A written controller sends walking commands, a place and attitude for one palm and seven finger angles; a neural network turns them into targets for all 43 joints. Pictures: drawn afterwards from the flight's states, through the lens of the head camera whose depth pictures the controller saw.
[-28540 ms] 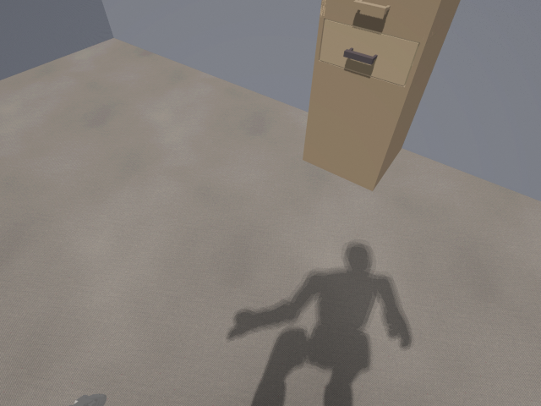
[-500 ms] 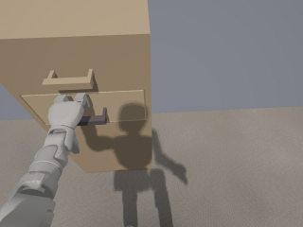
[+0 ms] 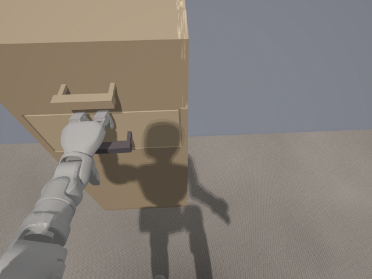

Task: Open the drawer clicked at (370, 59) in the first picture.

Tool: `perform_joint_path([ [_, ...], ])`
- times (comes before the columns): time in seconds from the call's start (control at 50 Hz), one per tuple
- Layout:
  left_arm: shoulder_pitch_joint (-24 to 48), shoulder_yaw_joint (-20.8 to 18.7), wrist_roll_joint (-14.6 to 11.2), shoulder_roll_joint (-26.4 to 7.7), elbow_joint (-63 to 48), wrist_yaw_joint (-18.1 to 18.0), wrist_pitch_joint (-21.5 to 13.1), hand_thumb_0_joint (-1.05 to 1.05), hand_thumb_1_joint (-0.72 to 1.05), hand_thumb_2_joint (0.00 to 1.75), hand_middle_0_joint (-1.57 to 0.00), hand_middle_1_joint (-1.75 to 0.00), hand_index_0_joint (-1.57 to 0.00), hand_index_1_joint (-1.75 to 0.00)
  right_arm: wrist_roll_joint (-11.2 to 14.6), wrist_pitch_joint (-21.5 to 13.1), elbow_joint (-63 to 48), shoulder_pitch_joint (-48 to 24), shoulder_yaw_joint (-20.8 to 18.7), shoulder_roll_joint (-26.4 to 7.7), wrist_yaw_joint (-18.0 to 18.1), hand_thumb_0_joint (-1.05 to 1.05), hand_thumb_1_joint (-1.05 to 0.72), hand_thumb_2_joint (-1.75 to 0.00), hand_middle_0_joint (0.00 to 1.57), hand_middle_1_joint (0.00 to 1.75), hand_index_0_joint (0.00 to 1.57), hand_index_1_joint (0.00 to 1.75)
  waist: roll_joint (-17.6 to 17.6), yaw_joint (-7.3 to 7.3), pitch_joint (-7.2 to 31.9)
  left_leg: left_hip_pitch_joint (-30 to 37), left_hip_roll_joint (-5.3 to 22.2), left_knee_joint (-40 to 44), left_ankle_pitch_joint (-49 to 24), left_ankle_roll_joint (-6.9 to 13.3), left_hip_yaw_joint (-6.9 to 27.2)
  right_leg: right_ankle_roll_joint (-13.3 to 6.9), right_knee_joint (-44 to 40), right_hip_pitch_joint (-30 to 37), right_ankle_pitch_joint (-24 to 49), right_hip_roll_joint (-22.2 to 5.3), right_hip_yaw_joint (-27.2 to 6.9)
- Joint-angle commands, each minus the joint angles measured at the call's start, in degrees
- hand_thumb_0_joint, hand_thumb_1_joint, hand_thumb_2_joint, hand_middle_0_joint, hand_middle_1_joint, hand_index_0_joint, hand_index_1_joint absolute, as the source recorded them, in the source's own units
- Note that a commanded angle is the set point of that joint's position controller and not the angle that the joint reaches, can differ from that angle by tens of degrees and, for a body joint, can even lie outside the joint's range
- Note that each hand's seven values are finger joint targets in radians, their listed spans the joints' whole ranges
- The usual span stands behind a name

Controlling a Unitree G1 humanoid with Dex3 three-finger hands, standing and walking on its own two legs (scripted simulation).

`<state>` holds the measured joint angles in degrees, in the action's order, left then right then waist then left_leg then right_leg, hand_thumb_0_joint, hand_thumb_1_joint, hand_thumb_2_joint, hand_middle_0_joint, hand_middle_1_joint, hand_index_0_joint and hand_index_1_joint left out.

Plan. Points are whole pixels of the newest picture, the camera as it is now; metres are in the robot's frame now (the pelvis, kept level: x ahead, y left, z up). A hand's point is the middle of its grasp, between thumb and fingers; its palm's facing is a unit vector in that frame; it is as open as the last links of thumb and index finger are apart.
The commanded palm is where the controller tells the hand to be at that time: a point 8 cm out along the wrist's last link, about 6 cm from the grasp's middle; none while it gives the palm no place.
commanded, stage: re-aim the fingers above the handle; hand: left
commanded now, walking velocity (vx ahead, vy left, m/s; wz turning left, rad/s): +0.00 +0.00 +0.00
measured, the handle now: (109, 141) +0.47 +0.23 -0.05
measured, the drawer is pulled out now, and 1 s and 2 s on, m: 0.00 0.00 0.00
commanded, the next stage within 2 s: lower the fingers behind the handle in 0.62 s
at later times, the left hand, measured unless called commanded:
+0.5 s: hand (88, 149) +0.41 +0.25 +0.01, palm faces -0.03 -0.04 -1.00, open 13.8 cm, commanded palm +0.39 +0.24 +0.07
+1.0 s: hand (94, 152) +0.41 +0.24 -0.01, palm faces -0.08 -0.04 -1.00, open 13.8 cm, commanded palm +0.39 +0.24 +0.05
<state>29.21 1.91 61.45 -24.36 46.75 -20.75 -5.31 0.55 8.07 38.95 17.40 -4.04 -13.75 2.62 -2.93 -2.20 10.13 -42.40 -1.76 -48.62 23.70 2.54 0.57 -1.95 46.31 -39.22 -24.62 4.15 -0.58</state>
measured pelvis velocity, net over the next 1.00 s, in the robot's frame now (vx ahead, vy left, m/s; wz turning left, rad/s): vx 0.00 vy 0.00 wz -0.02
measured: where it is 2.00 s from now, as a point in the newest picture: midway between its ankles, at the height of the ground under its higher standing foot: outside the picture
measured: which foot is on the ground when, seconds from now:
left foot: down 0.00-1.00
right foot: down 0.00-1.00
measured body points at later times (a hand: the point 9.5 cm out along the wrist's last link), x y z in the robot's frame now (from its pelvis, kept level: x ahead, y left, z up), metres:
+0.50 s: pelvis +0.00 +0.00 +0.00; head +0.07 +0.00 +0.45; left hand +0.40 +0.25 +0.06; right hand +0.08 -0.26 -0.13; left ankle -0.01 +0.09 -0.70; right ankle -0.03 -0.10 -0.70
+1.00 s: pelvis +0.00 +0.00 +0.00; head +0.07 +0.00 +0.44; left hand +0.41 +0.24 +0.04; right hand +0.05 -0.26 -0.14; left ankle -0.01 +0.09 -0.70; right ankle -0.03 -0.10 -0.70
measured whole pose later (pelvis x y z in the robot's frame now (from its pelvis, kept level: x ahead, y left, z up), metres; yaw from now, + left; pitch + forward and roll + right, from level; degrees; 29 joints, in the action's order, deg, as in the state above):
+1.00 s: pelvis +0.00 +0.00 +0.00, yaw -1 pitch +18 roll -1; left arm 30.2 1.3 61.8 -23.8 51.8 -21.8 -1.2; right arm 0.6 8.8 38.6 17.9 -3.2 -13.2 2.1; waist -2.9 -3.1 10.5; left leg -43.4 -1.5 -48.9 23.8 2.8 -0.4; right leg -1.6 46.8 -40.6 -24.5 4.4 -1.5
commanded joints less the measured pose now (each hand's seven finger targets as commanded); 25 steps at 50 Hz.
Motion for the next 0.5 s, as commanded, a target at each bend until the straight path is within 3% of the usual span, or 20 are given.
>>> perform_joint_path([
  [0.0,21.59,-5.55,0.87,-13.77,-11.99,-4.92,1.91,0.0,-0.5,0.3,-0.3,-1.2,-0.3,-1.2,-0.23,-1.33,-4.78,2.73,-2.49,-8.14,-0.33,0.0,-0.9,-0.9,0.2,0.3,0.2,0.3,-2.51,0.14,21.61,18.43,0.66,2.98,-29.2,-0.53,0.19,-0.96,-3.31,5.49,24.26,0.32,1.09],
  [0.04,19.15,-5.75,0.45,-13.24,-10.0,-5.09,4.1,0.0,-0.5,0.3,-0.3,-1.2,-0.3,-1.2,-0.25,-1.14,-4.75,2.5,-2.56,-8.49,-0.63,0.0,-0.9,-0.9,0.2,0.3,0.2,0.3,-1.4,0.26,20.45,18.34,0.79,3.26,-29.97,-0.51,0.15,-1.1,-3.68,6.39,24.85,0.48,1.29],
  [0.06,19.66,-5.06,0.39,-12.94,-10.56,-4.95,4.71,0.0,-0.5,0.3,-0.3,-1.2,-0.3,-1.2,-0.02,-1.01,-5.09,2.34,-2.41,-8.3,-0.62,0.0,-0.9,-0.9,0.2,0.3,0.2,0.3,-0.57,0.21,21.93,18.6,0.75,3.6,-29.38,-0.41,-0.13,-0.75,-3.88,7.45,25.3,0.38,1.09],
  [0.08,18.41,-5.37,-0.05,-13.44,-8.95,-4.45,5.61,0.0,-0.5,0.3,-0.3,-1.2,-0.3,-1.2,0.0,-0.92,-5.06,2.48,-2.39,-8.59,-0.55,0.0,-0.9,-0.9,0.2,0.3,0.2,0.3,-0.36,0.18,19.65,17.64,0.63,3.9,-28.16,-0.29,-0.27,-0.92,-4.43,7.92,24.84,0.37,1.15],
  [0.1,20.34,-5.08,0.34,-14.17,-9.77,-3.98,5.86,0.0,-0.5,0.3,-0.3,-1.2,-0.3,-1.2,0.24,-0.78,-5.26,2.12,-2.17,-8.56,-0.32,0.0,-0.9,-0.9,0.2,0.3,0.2,0.3,1.28,-0.11,20.3,17.2,0.64,4.28,-27.57,-0.14,-0.32,-0.65,-4.69,8.71,25.27,0.25,0.8],
  [0.12,19.64,-3.15,-0.29,-11.67,-9.24,-3.31,6.25,0.0,-0.5,0.3,-0.3,-1.2,-0.3,-1.2,0.18,-0.88,-5.64,2.05,-2.29,-8.47,-0.17,0.0,-0.9,-0.9,0.2,0.3,0.2,0.3,1.33,-0.79,19.06,17.14,0.48,4.49,-26.38,0.06,-0.46,-0.62,-5.39,8.98,24.86,0.17,0.82],
  [0.16,22.45,-2.15,-0.52,-11.35,-10.65,-2.07,5.51,0.0,-0.5,0.3,-0.3,-1.2,-0.3,-1.2,0.38,-1.06,-5.41,1.88,-2.15,-8.38,0.24,0.0,-0.9,-0.9,0.2,0.3,0.2,0.3,1.06,-1.5,19.24,18.65,0.81,4.97,-26.24,0.2,-0.27,-0.44,-5.94,8.29,24.38,0.01,0.66],
  [0.18,20.57,-3.52,-0.8,-12.62,-9.55,-1.6,5.15,0.0,-0.5,0.3,-0.3,-1.2,-0.3,-1.2,0.25,-1.1,-5.46,2.22,-2.29,-8.61,0.51,0.0,-0.9,-0.9,0.2,0.3,0.2,0.3,1.87,-1.15,17.84,18.35,0.77,5.0,-25.43,0.28,-0.07,-0.61,-6.18,8.38,23.34,0.03,0.7],
  [0.2,21.75,-2.83,-0.58,-12.38,-11.5,-1.16,4.27,0.0,-0.5,0.3,-0.3,-1.2,-0.3,-1.2,0.35,-1.17,-5.73,1.82,-2.04,-8.37,0.63,0.0,-0.9,-0.9,0.2,0.3,0.2,0.3,0.77,-0.91,19.06,18.88,0.73,5.19,-26.21,0.2,-0.03,-0.56,-6.03,8.32,23.72,-0.07,0.53],
  [0.22,21.22,-1.12,-0.99,-9.88,-12.24,-0.8,3.65,0.0,-0.5,0.3,-0.3,-1.2,-0.3,-1.2,0.19,-1.37,-5.93,1.86,-2.26,-8.15,0.67,0.0,-0.9,-0.9,0.2,0.3,0.2,0.3,-0.43,-1.3,18.28,19.9,0.77,4.99,-26.85,0.17,0.13,-0.74,-6.17,7.49,23.31,-0.03,0.81],
  [0.24,21.63,-1.09,-1.21,-9.62,-12.74,-0.52,2.98,0.0,-0.5,0.3,-0.3,-1.2,-0.3,-1.2,0.12,-1.54,-5.69,1.97,-2.31,-8.08,0.65,0.0,-0.9,-0.9,0.2,0.3,0.2,0.3,-1.17,-1.53,18.29,20.73,0.96,4.78,-28.05,0.09,0.26,-0.81,-6.15,6.88,23.24,-0.07,0.87],
  [0.26,21.63,-2.74,-0.64,-11.67,-12.19,-0.62,2.38,0.0,-0.5,0.3,-0.3,-1.2,-0.3,-1.2,0.14,-1.46,-5.38,2.14,-2.17,-8.04,0.71,0.0,-0.9,-0.9,0.2,0.3,0.2,0.3,0.02,-1.05,19.04,20.27,0.94,4.73,-27.47,0.04,0.41,-0.62,-5.81,6.77,22.94,0.0,0.73],
  [0.28,19.59,-3.99,-0.59,-12.63,-10.31,-0.82,2.25,0.0,-0.5,0.3,-0.3,-1.2,-0.3,-1.2,0.0,-1.34,-5.22,2.35,-2.24,-8.23,0.75,0.0,-0.9,-0.9,0.2,0.3,0.2,0.3,0.08,-0.69,16.87,18.75,0.78,4.67,-26.5,0.01,0.3,-0.89,-5.67,6.69,22.56,0.09,0.96],
  [0.32,20.14,-3.5,-0.2,-12.0,-10.03,-1.48,1.95,0.0,-0.5,0.3,-0.3,-1.2,-0.3,-1.2,0.02,-1.42,-5.47,2.08,-2.11,-8.05,0.49,0.0,-0.9,-0.9,0.2,0.3,0.2,0.3,-0.52,-0.59,16.18,17.34,0.51,4.63,-24.57,-0.03,0.06,-0.99,-5.56,6.05,21.61,0.06,1.01],
  [0.34,20.76,-5.46,0.08,-14.18,-9.88,-1.91,1.88,0.0,-0.5,0.3,-0.3,-1.2,-0.3,-1.2,-0.02,-1.32,-5.17,2.07,-2.12,-8.3,0.42,0.0,-0.9,-0.9,0.2,0.3,0.2,0.3,-0.6,-0.18,16.63,17.06,0.59,4.61,-25.01,-0.13,0.14,-1.12,-5.25,6.38,21.61,-0.03,0.86],
  [0.36,20.72,-5.3,0.55,-14.28,-10.13,-2.4,1.99,0.0,-0.5,0.3,-0.3,-1.2,-0.3,-1.2,0.08,-1.25,-5.56,1.96,-2.0,-8.09,0.31,0.0,-0.9,-0.9,0.2,0.3,0.2,0.3,-0.75,0.16,18.38,17.02,0.43,4.68,-24.85,-0.17,-0.01,-0.92,-4.95,6.72,21.81,0.03,0.79],
  [0.4,20.82,-5.59,0.53,-14.58,-9.82,-2.92,2.37,0.0,-0.5,0.3,-0.3,-1.2,-0.3,-1.2,0.01,-1.25,-5.53,2.02,-2.1,-8.17,0.21,0.0,-0.9,-0.9,0.2,0.3,0.2,0.3,-0.76,0.22,19.2,16.75,0.38,4.27,-24.97,-0.21,-0.29,-0.9,-4.76,6.93,22.46,0.06,0.64],
  [0.44,20.74,-5.51,-0.06,-14.39,-7.13,-2.73,3.2,0.0,-0.5,0.3,-0.3,-1.2,-0.3,-1.2,-0.01,-1.25,-5.17,2.55,-2.12,-8.58,0.21,0.0,-0.9,-0.9,0.2,0.3,0.2,0.3,1.56,-0.6,17.65,14.85,0.25,4.12,-23.61,0.0,-0.31,-0.83,-5.02,7.53,22.45,0.03,0.67],
  [0.48,22.65,-5.02,0.24,-15.15,-7.35,-2.48,3.26,0.0,-0.5,0.3,-0.3,-1.2,-0.3,-1.2,0.14,-1.26,-5.28,2.69,-2.13,-8.7,0.47,0.0,-0.9,-0.9,0.2,0.3,0.2,0.3,0.14,-0.9,17.96,15.44,0.27,4.16,-22.71,0.04,-0.25,-0.84,-5.07,6.77,21.53,0.03,0.54],
])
